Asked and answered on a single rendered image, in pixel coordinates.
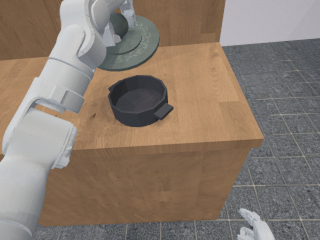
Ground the robot left hand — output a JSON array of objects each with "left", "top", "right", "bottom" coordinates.
[{"left": 102, "top": 0, "right": 137, "bottom": 47}]

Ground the left robot forearm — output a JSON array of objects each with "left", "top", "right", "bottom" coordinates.
[{"left": 2, "top": 0, "right": 110, "bottom": 155}]

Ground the left robot upper arm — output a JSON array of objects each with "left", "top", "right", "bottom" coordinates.
[{"left": 0, "top": 107, "right": 78, "bottom": 240}]

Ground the lid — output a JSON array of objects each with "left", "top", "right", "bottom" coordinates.
[{"left": 97, "top": 15, "right": 160, "bottom": 72}]

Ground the pot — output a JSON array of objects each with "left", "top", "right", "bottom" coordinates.
[{"left": 108, "top": 75, "right": 174, "bottom": 127}]

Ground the table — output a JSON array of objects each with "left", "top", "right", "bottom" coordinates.
[{"left": 0, "top": 0, "right": 264, "bottom": 227}]

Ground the robot right hand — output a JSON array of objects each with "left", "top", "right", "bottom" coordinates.
[{"left": 237, "top": 208, "right": 275, "bottom": 240}]

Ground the knob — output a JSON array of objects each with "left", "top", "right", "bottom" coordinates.
[{"left": 110, "top": 12, "right": 129, "bottom": 38}]

